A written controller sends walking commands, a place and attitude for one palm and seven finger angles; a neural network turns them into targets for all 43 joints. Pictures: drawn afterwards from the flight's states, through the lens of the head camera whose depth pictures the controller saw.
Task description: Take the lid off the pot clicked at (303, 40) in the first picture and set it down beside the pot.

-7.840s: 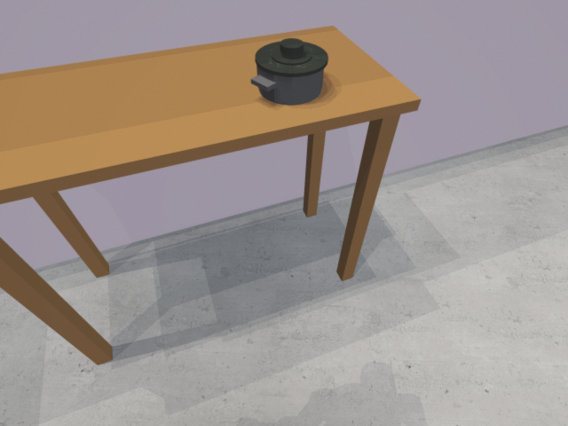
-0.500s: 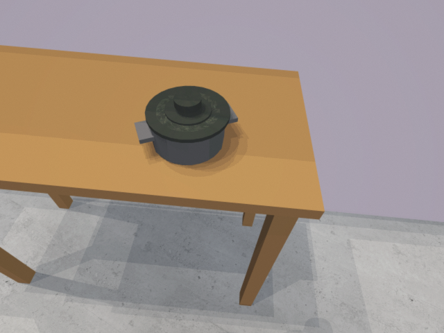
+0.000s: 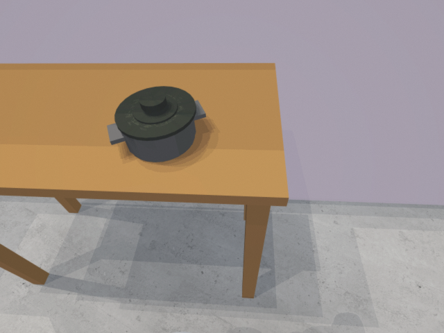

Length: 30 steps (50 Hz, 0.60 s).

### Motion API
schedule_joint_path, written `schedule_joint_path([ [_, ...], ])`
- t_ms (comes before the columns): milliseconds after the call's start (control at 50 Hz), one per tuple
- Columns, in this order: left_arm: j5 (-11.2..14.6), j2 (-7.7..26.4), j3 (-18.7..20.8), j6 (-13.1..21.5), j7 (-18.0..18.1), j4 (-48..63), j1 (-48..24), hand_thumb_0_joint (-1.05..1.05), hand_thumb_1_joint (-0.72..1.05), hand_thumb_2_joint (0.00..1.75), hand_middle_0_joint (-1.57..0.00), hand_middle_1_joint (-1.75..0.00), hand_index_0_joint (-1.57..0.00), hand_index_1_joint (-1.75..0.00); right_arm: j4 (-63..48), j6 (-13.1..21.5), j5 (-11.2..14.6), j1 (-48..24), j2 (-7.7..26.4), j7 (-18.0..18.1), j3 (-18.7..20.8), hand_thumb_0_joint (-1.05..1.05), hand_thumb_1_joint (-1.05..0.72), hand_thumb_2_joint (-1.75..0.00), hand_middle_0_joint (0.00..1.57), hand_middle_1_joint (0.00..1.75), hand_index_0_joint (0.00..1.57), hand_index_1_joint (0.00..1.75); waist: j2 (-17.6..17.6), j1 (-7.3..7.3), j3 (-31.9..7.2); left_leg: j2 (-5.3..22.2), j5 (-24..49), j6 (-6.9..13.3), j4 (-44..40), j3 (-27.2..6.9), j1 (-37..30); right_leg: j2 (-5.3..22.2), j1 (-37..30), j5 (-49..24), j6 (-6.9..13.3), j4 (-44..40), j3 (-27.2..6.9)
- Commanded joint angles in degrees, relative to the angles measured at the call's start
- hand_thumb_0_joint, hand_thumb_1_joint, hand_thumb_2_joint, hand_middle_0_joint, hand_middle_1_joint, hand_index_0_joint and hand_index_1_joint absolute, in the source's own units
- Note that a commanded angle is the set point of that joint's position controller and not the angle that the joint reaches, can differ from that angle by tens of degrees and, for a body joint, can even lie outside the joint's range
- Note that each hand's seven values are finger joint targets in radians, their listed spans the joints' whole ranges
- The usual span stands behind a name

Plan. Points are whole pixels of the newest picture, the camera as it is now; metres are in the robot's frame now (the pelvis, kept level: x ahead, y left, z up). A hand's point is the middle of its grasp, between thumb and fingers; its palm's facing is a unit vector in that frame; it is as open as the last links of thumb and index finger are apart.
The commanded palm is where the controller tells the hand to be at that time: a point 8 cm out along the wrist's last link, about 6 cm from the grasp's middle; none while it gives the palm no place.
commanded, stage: come to a stop and stand still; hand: left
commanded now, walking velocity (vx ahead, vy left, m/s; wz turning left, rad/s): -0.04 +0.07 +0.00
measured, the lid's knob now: (153, 101) +0.50 +0.17 +0.15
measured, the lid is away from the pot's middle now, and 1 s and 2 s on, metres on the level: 0.00 0.00 0.00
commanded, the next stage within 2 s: look again from close up in 0.64 s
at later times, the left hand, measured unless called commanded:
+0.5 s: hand out of the picture +0.02 +0.25 -0.18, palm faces +0.01 -0.97 -0.25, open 7.4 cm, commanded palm none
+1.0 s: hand out of the picture +0.05 +0.22 -0.18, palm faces -0.01 -0.98 -0.21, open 7.4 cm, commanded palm none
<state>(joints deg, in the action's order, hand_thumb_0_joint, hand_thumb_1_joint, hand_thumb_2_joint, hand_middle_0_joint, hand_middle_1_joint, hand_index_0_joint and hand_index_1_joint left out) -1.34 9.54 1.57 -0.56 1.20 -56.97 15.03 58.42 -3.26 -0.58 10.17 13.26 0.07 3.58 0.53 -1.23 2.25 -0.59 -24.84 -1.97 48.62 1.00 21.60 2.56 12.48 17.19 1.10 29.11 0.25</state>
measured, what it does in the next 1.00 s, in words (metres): steps on the spot: left foot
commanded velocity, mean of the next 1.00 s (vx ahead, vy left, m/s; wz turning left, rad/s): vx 0.00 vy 0.00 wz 0.00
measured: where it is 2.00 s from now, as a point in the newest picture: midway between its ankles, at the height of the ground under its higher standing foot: outside the picture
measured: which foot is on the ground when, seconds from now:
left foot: up 0.00-0.16, down 0.18-1.00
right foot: down 0.00-1.00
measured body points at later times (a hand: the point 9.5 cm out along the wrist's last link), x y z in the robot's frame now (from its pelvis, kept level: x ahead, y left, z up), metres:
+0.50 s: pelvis -0.01 +0.06 -0.01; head +0.00 +0.05 +0.44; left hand +0.02 +0.30 -0.16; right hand +0.05 -0.18 -0.16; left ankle -0.04 +0.13 -0.74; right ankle -0.02 -0.10 -0.74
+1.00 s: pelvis +0.01 +0.04 -0.01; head +0.03 +0.04 +0.44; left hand +0.05 +0.27 -0.17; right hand +0.02 -0.19 -0.16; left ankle -0.04 +0.13 -0.74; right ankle -0.02 -0.11 -0.74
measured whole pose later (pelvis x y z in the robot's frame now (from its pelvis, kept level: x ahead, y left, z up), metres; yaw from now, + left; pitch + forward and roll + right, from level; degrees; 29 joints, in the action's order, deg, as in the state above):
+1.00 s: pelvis +0.01 +0.04 -0.01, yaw -1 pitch +0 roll +0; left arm -0.4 10.2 -0.1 -0.9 2.0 -58.9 13.2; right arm 60.9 0.3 -0.8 13.8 9.6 1.5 0.1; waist -0.5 0.3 2.8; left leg -0.2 -20.3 1.7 30.2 4.6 10.4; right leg 2.3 13.0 18.6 -1.9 31.2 -0.8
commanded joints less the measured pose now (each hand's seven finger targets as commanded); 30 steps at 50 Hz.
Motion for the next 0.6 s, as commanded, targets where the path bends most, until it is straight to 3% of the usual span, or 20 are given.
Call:
schedule_joint_path([
  [0,-0.18,13.35,3.54,1.16,1.49,1.87,4.57,0.0,0.9,0.9,-0.2,-0.3,-0.2,-0.3,-5.32,2.04,0.5,-2.8,1.77,0.46,-0.08,0.0,-0.9,-0.9,0.2,0.3,0.2,0.3,-10.27,-2.49,-3.4,0.69,-1.34,-0.52,-4.87,-0.82,3.96,15.62,-11.38,-39.45,9.76,-6.5,-12.66],
  [40,-0.07,13.46,3.49,0.92,1.6,1.81,3.11,0.0,0.9,0.9,-0.2,-0.3,-0.2,-0.3,-4.87,2.21,0.67,-1.27,1.54,0.64,-0.19,0.0,-0.9,-0.9,0.2,0.3,0.2,0.3,-11.22,-1.77,-4.38,0.45,0.29,-0.32,-11.09,-0.41,0.09,14.98,-10.42,-40.05,9.25,-5.43,-11.59],
  [80,0.29,12.93,3.18,0.73,1.58,1.81,0.62,0.0,0.9,0.9,-0.2,-0.3,-0.2,-0.3,-3.25,2.6,0.55,2.41,1.1,0.86,-0.53,0.0,-0.9,-0.9,0.2,0.3,0.2,0.3,-9.61,0.28,-4.75,-0.06,8.88,-0.13,-21.54,0.43,-8.23,12.37,-5.58,-33.23,6.33,-4.33,-9.86],
  [100,-0.32,11.17,1.77,2.77,3.76,0.62,5.03,0.0,0.9,0.9,-0.2,-0.3,-0.2,-0.3,-6.33,3.99,0.13,2.1,3.73,0.74,-0.71,0.0,-0.9,-0.9,0.2,0.3,0.2,0.3,-3.37,1.09,-7.4,0.36,9.61,0.09,-18.25,2.88,-8.6,10.67,-9.57,-53.58,3.6,2.52,-11.39],
  [120,0.04,13.35,1.69,2.88,3.13,3.09,3.44,0.0,0.9,0.9,-0.2,-0.3,-0.2,-0.3,-6.95,3.83,0.14,4.93,1.86,0.47,-0.98,0.0,-0.9,-0.9,0.2,0.3,0.2,0.3,-3.69,1.75,-10.82,1.26,7.74,2.05,-19.18,1.3,-7.75,9.86,-10.11,-41.81,3.0,2.77,-7.86],
  [140,0.45,12.34,1.52,1.81,2.47,3.82,0.51,0.0,0.9,0.9,-0.2,-0.3,-0.2,-0.3,-7.4,3.51,-0.13,5.29,2.64,0.15,-0.78,0.0,-0.9,-0.9,0.2,0.3,0.2,0.3,2.9,2.01,-11.19,3.22,10.7,2.19,-22.33,0.64,-11.59,7.92,-5.4,-23.93,3.23,4.3,-6.29],
  [160,0.67,10.04,1.14,1.38,2.17,4.7,0.5,0.0,0.9,0.9,-0.2,-0.3,-0.2,-0.3,-8.28,3.24,-0.61,4.52,4.56,0.5,-0.76,0.0,-0.9,-0.9,0.2,0.3,0.2,0.3,4.77,1.59,-7.41,6.45,14.04,3.52,-20.51,-2.4,-9.51,4.83,0.39,-11.64,1.8,3.46,-3.28],
  [180,0.63,8.3,0.84,1.32,2.13,4.87,0.84,0.0,0.9,0.9,-0.2,-0.3,-0.2,-0.3,-8.67,3.06,-0.96,4.5,4.95,0.79,-0.93,0.0,-0.9,-0.9,0.2,0.3,0.2,0.3,3.38,1.25,-3.89,8.03,19.4,4.44,-19.95,-3.43,-7.4,3.16,2.71,-9.1,1.73,3.32,-2.05],
  [200,0.33,8.1,0.29,0.7,1.88,4.49,-0.06,0.0,0.9,0.9,-0.2,-0.3,-0.2,-0.3,-8.59,3.38,-0.83,4.19,5.19,0.71,-1.21,0.0,-0.9,-0.9,0.2,0.3,0.2,0.3,10.45,1.58,-1.62,8.43,22.39,4.96,-22.33,-6.53,-6.07,1.78,3.4,-3.57,1.17,4.32,0.35],
  [220,0.31,7.62,-0.1,0.37,1.7,4.2,0.1,0.0,0.9,0.9,-0.2,-0.3,-0.2,-0.3,-8.52,3.58,-0.71,4.08,5.49,0.76,-1.56,0.0,-0.9,-0.9,0.2,0.3,0.2,0.3,12.13,1.22,0.36,9.29,25.08,5.64,-24.51,-8.13,-4.64,-0.04,3.06,0.51,0.55,4.97,1.71],
  [240,0.36,7.56,-0.11,-0.1,1.53,4.36,0.44,0.0,0.9,0.9,-0.2,-0.3,-0.2,-0.3,-8.78,3.54,-0.72,4.28,5.99,0.83,-1.66,0.0,-0.9,-0.9,0.2,0.3,0.2,0.3,12.28,0.82,0.24,10.33,23.99,6.3,-26.18,-9.32,-5.88,-1.09,3.77,3.75,0.36,5.83,2.7],
  [260,0.38,7.11,-0.34,-0.16,1.47,4.19,0.66,0.0,0.9,0.9,-0.2,-0.3,-0.2,-0.3,-8.83,3.53,-0.63,4.06,6.29,1.0,-1.69,0.0,-0.9,-0.9,0.2,0.3,0.2,0.3,9.25,0.61,1.28,10.32,21.95,6.67,-26.2,-9.44,-4.79,-1.04,3.34,4.37,0.25,5.08,2.55],
  [280,0.43,7.05,-0.41,-0.03,1.37,3.81,1.25,0.0,0.9,0.9,-0.2,-0.3,-0.2,-0.3,-8.96,3.53,-0.47,3.6,6.12,1.04,-1.79,0.0,-0.9,-0.9,0.2,0.3,0.2,0.3,4.41,0.1,1.33,9.38,18.31,6.35,-25.58,-8.25,-3.97,-0.58,2.39,2.31,0.45,2.93,1.49],
  [320,0.51,7.72,-0.54,0.36,1.25,3.67,1.1,0.0,0.9,0.9,-0.2,-0.3,-0.2,-0.3,-8.77,3.69,-0.27,3.68,5.38,0.92,-1.96,0.0,-0.9,-0.9,0.2,0.3,0.2,0.3,-0.4,0.75,1.42,6.64,13.01,5.04,-24.52,-5.88,-4.55,1.17,2.32,-2.2,0.92,-0.19,-1.78],
  [340,0.58,8.22,-0.18,0.08,1.09,4.02,0.37,0.0,0.9,0.9,-0.2,-0.3,-0.2,-0.3,-8.66,3.76,-0.39,4.16,5.25,0.94,-1.84,0.0,-0.9,-0.9,0.2,0.3,0.2,0.3,1.81,1.13,1.12,6.81,11.54,5.04,-26.21,-6.21,-5.47,0.98,3.03,-2.18,0.96,0.65,-1.34],
  [380,0.43,7.81,-0.24,-0.02,1.1,4.28,0.45,0.0,0.9,0.9,-0.2,-0.3,-0.2,-0.3,-8.09,3.97,-0.41,4.06,5.45,1.0,-1.75,0.0,-0.9,-0.9,0.2,0.3,0.2,0.3,1.4,0.89,1.76,7.34,10.31,5.24,-27.49,-6.74,-4.84,0.66,3.04,-2.03,0.32,1.17,-0.78],
  [420,0.47,7.82,-0.32,0.18,1.18,4.16,0.96,0.0,0.9,0.9,-0.2,-0.3,-0.2,-0.3,-7.56,4.27,-0.3,4.3,5.36,1.06,-1.87,0.0,-0.9,-0.9,0.2,0.3,0.2,0.3,0.02,0.82,0.47,7.02,13.71,5.22,-26.8,-6.05,-6.15,1.04,1.85,-4.81,0.29,0.85,-1.47],
  [480,0.51,7.73,-0.33,0.01,1.13,3.89,0.73,0.0,0.9,0.9,-0.2,-0.3,-0.2,-0.3,-6.69,4.48,-0.3,4.43,5.36,1.27,-1.9,0.0,-0.9,-0.9,0.2,0.3,0.2,0.3,1.83,0.75,0.14,7.36,16.34,5.36,-27.37,-6.14,-7.3,0.95,2.03,-4.93,-0.03,1.2,-0.98],
  [580,0.64,7.99,-0.26,0.24,1.15,3.0,0.97,0.0,0.9,0.9,-0.2,-0.3,-0.2,-0.3,-4.98,4.75,-0.23,4.94,4.89,1.51,-2.03,0.0,-0.9,-0.9,0.2,0.3,0.2,0.3,1.05,0.88,-1.83,6.91,21.66,5.13,-25.66,-4.63,-9.9,1.81,0.86,-9.03,0.01,0.68,-1.73],
])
